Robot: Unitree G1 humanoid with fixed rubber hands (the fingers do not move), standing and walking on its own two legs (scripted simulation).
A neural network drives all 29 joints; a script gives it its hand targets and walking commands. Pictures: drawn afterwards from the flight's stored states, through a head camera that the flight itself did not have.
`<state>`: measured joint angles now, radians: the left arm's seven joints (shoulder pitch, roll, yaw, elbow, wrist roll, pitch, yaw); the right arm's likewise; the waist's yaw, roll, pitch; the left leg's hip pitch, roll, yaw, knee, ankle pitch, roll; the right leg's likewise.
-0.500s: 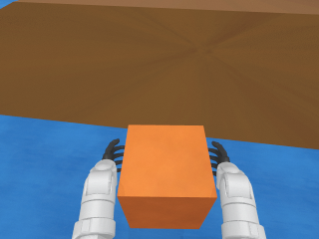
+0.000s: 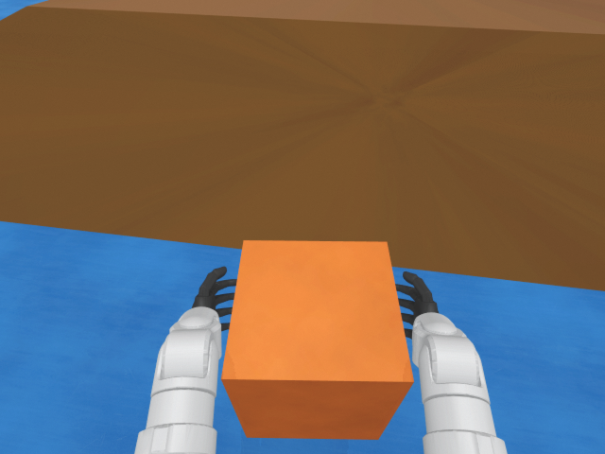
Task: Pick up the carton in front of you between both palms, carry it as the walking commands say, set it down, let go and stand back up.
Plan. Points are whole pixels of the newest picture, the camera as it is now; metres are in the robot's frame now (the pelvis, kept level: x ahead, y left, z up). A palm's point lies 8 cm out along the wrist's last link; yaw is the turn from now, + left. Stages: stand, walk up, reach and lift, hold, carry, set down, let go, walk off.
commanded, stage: carry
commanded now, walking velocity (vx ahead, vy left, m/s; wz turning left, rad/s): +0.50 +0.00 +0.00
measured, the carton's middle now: (313, 344) +0.30 +0.00 -0.02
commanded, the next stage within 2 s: none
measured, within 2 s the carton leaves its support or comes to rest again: neither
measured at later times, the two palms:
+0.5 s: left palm (212, 229) +0.45 +0.17 +0.07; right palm (391, 229) +0.45 -0.13 +0.08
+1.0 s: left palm (254, 150) +0.75 +0.13 +0.05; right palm (381, 148) +0.78 -0.16 +0.05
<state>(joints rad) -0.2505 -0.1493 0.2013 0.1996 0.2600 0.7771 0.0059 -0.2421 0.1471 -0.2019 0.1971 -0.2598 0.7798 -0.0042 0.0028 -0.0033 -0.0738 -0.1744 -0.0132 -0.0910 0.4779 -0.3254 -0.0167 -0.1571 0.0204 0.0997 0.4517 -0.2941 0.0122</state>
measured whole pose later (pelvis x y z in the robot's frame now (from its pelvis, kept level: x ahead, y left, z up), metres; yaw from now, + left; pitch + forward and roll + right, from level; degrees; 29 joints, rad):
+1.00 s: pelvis +0.50 -0.04 +0.00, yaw +3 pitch +4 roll +1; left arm -0.11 -0.13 0.09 -0.29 0.11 1.16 0.09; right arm -0.12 0.13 -0.09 -0.29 -0.12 1.18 -0.08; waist 0.04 -0.01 -0.04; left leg -0.49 0.09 0.06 1.13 -0.29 0.02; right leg -0.30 -0.01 -0.26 0.40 -0.18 -0.10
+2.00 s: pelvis +1.17 -0.03 -0.01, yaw +0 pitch +5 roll +0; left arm -0.82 -0.01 0.25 0.06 0.05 1.29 0.15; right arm -0.83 -0.02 -0.27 0.05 -0.07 1.33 -0.13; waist 0.07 0.02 0.12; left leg -0.60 0.03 0.02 1.32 -0.39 0.05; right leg -0.41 0.01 -0.17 0.53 -0.32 -0.12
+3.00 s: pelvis +1.84 -0.02 +0.06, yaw +0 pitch +5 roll +1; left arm -0.85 0.00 0.26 0.03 0.02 1.29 0.16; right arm -0.82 0.01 -0.30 -0.03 -0.10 1.32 -0.12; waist 0.09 -0.02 0.00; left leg -0.67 0.01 0.09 0.72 -0.32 0.05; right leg -0.17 0.00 -0.09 0.46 -0.52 -0.05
